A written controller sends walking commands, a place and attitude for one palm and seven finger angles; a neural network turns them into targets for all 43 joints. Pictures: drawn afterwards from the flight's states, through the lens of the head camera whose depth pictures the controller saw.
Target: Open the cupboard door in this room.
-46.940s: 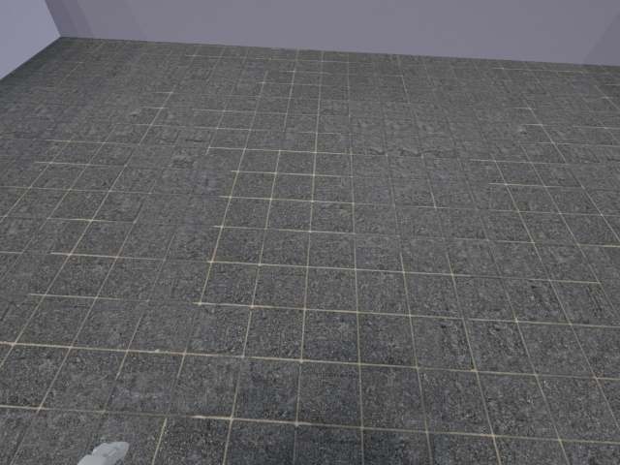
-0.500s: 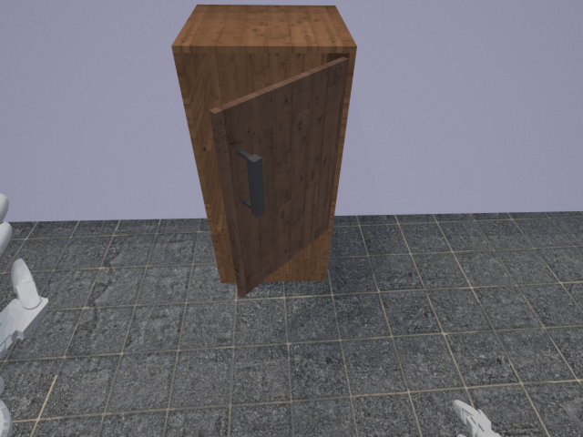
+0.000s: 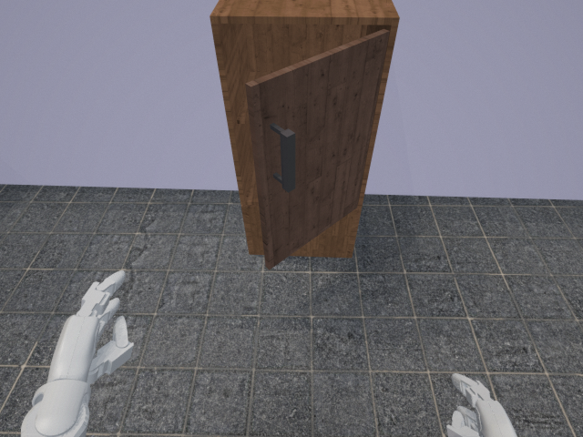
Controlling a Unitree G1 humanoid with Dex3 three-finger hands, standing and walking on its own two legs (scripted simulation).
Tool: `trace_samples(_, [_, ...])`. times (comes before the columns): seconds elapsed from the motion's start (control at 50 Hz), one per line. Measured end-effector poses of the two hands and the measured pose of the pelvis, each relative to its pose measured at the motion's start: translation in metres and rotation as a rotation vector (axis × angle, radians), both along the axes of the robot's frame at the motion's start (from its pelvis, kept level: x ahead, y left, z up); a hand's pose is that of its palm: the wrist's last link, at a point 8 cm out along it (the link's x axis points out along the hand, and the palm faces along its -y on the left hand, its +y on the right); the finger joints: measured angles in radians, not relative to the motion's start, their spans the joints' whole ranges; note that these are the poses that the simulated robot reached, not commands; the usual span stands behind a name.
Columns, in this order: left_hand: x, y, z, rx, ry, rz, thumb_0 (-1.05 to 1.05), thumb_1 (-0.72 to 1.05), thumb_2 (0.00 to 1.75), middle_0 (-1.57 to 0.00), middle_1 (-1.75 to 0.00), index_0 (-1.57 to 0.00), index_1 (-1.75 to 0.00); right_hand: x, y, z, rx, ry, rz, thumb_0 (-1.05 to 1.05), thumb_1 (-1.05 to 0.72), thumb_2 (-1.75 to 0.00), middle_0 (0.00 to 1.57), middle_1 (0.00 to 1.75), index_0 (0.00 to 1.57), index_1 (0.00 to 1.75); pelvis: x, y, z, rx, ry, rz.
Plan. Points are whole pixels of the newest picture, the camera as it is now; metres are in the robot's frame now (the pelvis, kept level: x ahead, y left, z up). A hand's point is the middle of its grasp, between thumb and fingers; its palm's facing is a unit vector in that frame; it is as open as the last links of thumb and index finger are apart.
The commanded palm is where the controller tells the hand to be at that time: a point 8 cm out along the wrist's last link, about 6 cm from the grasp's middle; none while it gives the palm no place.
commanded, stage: let the arm hang, fingers relaxed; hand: left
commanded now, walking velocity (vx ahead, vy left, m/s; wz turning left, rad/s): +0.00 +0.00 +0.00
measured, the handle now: (282, 158) +0.66 +0.07 +0.00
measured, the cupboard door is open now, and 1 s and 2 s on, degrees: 44 44 44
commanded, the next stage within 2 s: look to check the result in 1.00 s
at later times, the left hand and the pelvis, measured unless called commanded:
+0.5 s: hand out of the picture -0.10 +0.23 -0.16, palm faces +0.03 -0.97 -0.25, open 7.3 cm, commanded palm none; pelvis -0.03 +0.03 +0.01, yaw +0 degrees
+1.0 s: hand out of the picture -0.03 +0.18 -0.17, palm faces +0.03 -0.99 -0.15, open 7.4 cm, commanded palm none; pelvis -0.02 +0.03 +0.01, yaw +0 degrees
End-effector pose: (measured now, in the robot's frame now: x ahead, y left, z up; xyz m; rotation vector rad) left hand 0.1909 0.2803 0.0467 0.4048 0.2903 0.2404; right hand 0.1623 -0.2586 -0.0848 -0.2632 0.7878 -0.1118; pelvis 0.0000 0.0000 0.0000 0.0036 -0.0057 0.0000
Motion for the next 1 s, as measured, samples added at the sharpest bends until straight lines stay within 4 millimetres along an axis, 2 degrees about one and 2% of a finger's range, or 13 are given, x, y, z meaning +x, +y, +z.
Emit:
trace_samples(0.04, [-0.018, -0.008, -0.059, -0.078, 0.253, -0.001, 0.0, 0.9, 0.9, -0.2, -0.29, -0.2, -0.3, -0.007, 0.0, -0.005, 0.002, 0.021, -0.018, 0.01, -0.91, -0.9, 0.2, 0.3, 0.2, 0.3, -0.005, 0.004, -0.002, -0.003, -0.002, -0.003])
trace_samples(0.08, [-0.048, -0.021, -0.107, -0.155, 0.47, 0.001, 0.0, 0.9, 0.9, -0.2, -0.29, -0.2, -0.3, -0.021, 0.003, -0.007, 0.002, 0.059, -0.037, 0.01, -0.91, -0.9, 0.2, 0.3, 0.2, 0.3, -0.009, 0.007, -0.001, -0.004, -0.011, -0.003])
trace_samples(0.14, [-0.102, -0.043, -0.159, -0.267, 0.712, 0.018, 0.01, 0.9, 0.89, -0.2, -0.29, -0.2, -0.3, -0.053, 0.009, -0.011, -0.007, 0.161, -0.056, 0.01, -0.91, -0.9, 0.2, 0.3, 0.2, 0.3, -0.014, 0.008, 0.001, -0.005, -0.024, -0.002])
trace_samples(0.18, [-0.137, -0.054, -0.179, -0.33, 0.827, 0.054, 0.01, 0.91, 0.89, -0.21, -0.29, -0.2, -0.3, -0.077, 0.014, -0.015, -0.015, 0.249, -0.063, 0.01, -0.91, -0.9, 0.2, 0.3, 0.2, 0.3, -0.018, 0.008, 0.003, -0.01, -0.03, 0.002])
trace_samples(0.26, [-0.193, -0.038, -0.19, -0.346, 0.957, 0.154, -0.01, 0.98, 0.89, -0.21, -0.3, -0.21, -0.3, -0.127, 0.027, -0.026, -0.011, 0.427, -0.073, 0.01, -0.91, -0.9, 0.2, 0.29, 0.2, 0.3, -0.025, 0.011, 0.006, -0.022, -0.031, 0.014])
trace_samples(0.34, [-0.243, -0.022, -0.186, -0.328, 1.084, 0.22, -0.01, 0.96, 0.89, -0.21, -0.3, -0.2, -0.3, -0.168, 0.042, -0.039, 0.025, 0.55, -0.103, 0.01, -0.91, -0.9, 0.2, 0.3, 0.2, 0.3, -0.031, 0.019, 0.008, -0.028, -0.028, 0.016])
trace_samples(0.44, [-0.282, -0.007, -0.175, -0.294, 1.186, 0.284, 0.0, 0.93, 0.89, -0.21, -0.29, -0.2, -0.3, -0.203, 0.061, -0.05, 0.077, 0.631, -0.139, 0.01, -0.91, -0.9, 0.2, 0.3, 0.2, 0.3, -0.034, 0.028, 0.009, -0.025, -0.024, 0.01])
trace_samples(0.5, [-0.292, -0.002, -0.172, -0.282, 1.207, 0.302, 0.0, 0.92, 0.89, -0.2, -0.29, -0.2, -0.3, -0.215, 0.069, -0.054, 0.099, 0.653, -0.155, 0.01, -0.91, -0.9, 0.2, 0.3, 0.2, 0.3, -0.034, 0.031, 0.009, -0.021, -0.024, 0.006])
trace_samples(0.58, [-0.289, -0.003, -0.172, -0.283, 1.197, 0.3, 0.0, 0.91, 0.9, -0.2, -0.29, -0.2, -0.3, -0.222, 0.076, -0.056, 0.116, 0.66, -0.17, 0.01, -0.91, -0.9, 0.2, 0.3, 0.2, 0.3, -0.034, 0.034, 0.009, -0.016, -0.024, 0.002])
trace_samples(0.84, [-0.239, -0.037, -0.185, -0.351, 1.086, 0.211, 0.0, 0.9, 0.89, -0.2, -0.29, -0.2, -0.3, -0.206, 0.074, -0.054, 0.116, 0.604, -0.189, 0.01, -0.91, -0.9, 0.2, 0.29, 0.2, 0.3, -0.028, 0.031, 0.009, -0.008, -0.018, -0.003])
trace_samples(1.0, [-0.224, -0.05, -0.185, -0.365, 1.078, 0.194, 0.0, 0.9, 0.89, -0.2, -0.29, -0.2, -0.3, -0.197, 0.074, -0.053, 0.126, 0.602, -0.189, 0.01, -0.91, -0.9, 0.2, 0.29, 0.2, 0.3, -0.02, 0.026, 0.01, -0.006, -0.013, -0.002])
